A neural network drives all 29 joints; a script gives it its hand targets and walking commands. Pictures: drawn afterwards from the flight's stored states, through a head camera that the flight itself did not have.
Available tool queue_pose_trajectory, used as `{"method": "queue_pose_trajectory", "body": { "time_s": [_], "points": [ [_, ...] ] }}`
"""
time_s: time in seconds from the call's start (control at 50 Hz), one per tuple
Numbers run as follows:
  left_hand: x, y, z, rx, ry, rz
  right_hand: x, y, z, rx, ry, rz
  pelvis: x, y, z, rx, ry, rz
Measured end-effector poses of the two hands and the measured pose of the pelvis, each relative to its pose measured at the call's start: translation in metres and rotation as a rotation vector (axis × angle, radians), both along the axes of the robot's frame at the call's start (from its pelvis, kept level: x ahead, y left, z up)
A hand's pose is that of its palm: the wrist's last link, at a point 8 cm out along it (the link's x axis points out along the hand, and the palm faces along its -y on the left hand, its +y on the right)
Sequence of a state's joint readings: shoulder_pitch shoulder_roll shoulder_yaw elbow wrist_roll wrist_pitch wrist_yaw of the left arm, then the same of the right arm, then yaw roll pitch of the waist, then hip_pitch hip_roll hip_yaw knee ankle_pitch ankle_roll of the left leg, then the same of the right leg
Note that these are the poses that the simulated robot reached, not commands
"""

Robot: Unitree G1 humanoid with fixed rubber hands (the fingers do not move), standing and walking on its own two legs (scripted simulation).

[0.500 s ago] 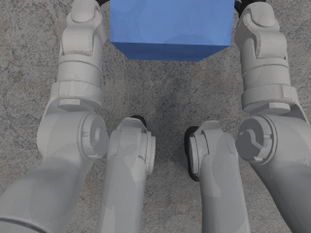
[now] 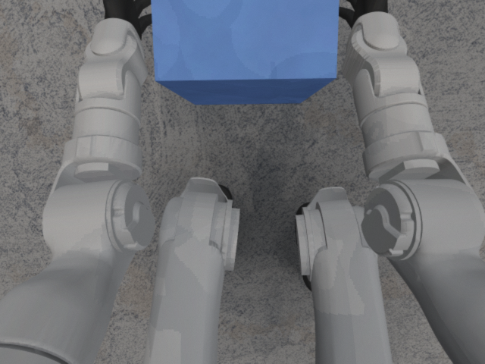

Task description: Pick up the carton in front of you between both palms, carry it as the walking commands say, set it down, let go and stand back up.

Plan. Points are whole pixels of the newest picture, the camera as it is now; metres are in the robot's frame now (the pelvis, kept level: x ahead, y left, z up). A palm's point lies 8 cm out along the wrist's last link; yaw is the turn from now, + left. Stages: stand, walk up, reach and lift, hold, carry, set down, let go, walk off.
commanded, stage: set down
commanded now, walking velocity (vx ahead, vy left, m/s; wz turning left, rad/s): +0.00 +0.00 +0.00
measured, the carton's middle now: (245, 27) +0.54 +0.07 -0.25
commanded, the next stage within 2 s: none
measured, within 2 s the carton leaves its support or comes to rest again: rests again in 0.78 s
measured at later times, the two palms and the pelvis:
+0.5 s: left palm (125, 17) +0.52 +0.22 -0.17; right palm (373, 11) +0.54 -0.09 -0.17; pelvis -0.01 +0.01 -0.01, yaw +0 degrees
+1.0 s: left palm (103, 17) +0.53 +0.26 -0.19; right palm (403, 10) +0.55 -0.14 -0.19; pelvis +0.00 +0.01 -0.02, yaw -1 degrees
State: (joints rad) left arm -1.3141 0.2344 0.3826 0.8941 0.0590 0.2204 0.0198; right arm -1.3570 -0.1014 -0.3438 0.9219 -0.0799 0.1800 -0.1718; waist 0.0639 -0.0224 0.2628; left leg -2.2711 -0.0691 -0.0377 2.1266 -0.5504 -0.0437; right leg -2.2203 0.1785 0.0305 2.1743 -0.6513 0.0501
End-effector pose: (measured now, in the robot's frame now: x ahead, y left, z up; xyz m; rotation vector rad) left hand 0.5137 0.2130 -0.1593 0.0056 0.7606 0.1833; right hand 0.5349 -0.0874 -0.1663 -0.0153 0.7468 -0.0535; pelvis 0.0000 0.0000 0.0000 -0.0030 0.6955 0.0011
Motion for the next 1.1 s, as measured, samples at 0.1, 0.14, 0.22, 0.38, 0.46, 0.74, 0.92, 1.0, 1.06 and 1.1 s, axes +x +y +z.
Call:
{"method": "queue_pose_trajectory", "body": {
  "time_s": [0.1,0.14,0.22,0.38,0.46,0.74,0.92,1.0,1.06,1.1],
  "points": [
    [0.006,-0.003,0.0,-0.007,-0.002,-0.026,0.0,-0.005,0.001,-0.026,-0.005,0.017,-0.006,0.004,-0.004,-0.007,-0.047,-0.002],
    [0.007,-0.001,-0.003,-0.002,0.004,-0.033,0.002,-0.004,0.002,-0.031,-0.001,0.037,-0.007,0.005,-0.005,-0.01,-0.059,-0.005],
    [0.009,0.002,-0.006,-0.019,0.0,-0.042,0.006,-0.004,0.003,-0.022,0.012,0.053,-0.006,0.007,-0.006,-0.016,-0.066,-0.009],
    [0.01,0.003,-0.005,-0.009,-0.001,-0.056,0.007,-0.006,0.0,0.019,0.004,0.062,-0.007,0.009,-0.008,-0.018,-0.074,-0.003],
    [0.008,0.003,-0.007,-0.018,-0.009,-0.048,0.006,-0.007,-0.001,0.023,-0.003,0.076,-0.008,0.007,-0.009,-0.011,-0.087,-0.001],
    [0.009,0.004,-0.01,-0.02,-0.012,-0.059,0.009,-0.01,-0.008,0.014,-0.014,0.116,-0.009,-0.001,-0.011,0.001,-0.12,0.001],
    [0.001,0.036,-0.036,0.044,0.01,0.044,0.009,-0.049,-0.032,-0.087,0.006,0.051,-0.004,0.004,-0.014,-0.009,-0.128,-0.001],
    [0.013,0.043,-0.029,0.049,-0.032,0.035,0.016,-0.053,-0.024,-0.083,-0.031,0.048,-0.002,0.008,-0.019,-0.011,-0.114,-0.011],
    [0.021,0.038,-0.019,0.033,-0.068,0.021,0.018,-0.046,-0.015,-0.064,-0.054,0.047,-0.002,0.01,-0.019,-0.014,-0.098,-0.015],
    [0.024,0.033,-0.01,0.021,-0.083,0.014,0.018,-0.041,-0.008,-0.056,-0.064,0.043,-0.003,0.011,-0.017,-0.016,-0.086,-0.011]
  ]
}}
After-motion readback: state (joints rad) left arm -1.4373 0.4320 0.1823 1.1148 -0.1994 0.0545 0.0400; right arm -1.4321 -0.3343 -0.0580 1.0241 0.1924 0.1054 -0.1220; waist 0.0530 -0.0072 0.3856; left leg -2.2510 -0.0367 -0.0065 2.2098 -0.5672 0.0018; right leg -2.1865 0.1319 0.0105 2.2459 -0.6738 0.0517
